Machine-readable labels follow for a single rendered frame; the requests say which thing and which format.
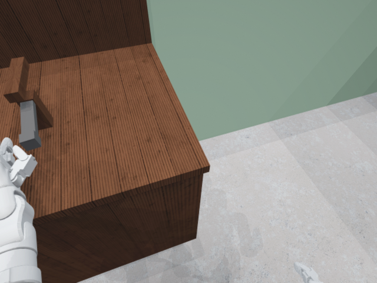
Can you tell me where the counter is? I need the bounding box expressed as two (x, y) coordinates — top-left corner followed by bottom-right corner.
(0, 0), (210, 283)

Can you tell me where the right robot hand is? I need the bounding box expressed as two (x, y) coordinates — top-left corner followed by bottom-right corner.
(294, 262), (323, 283)

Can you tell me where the robot left forearm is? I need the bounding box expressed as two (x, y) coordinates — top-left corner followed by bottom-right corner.
(0, 186), (42, 283)

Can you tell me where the left robot hand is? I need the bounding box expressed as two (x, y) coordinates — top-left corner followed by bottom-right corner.
(0, 137), (37, 190)

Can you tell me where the tap lever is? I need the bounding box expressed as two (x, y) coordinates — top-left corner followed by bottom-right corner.
(19, 100), (42, 151)

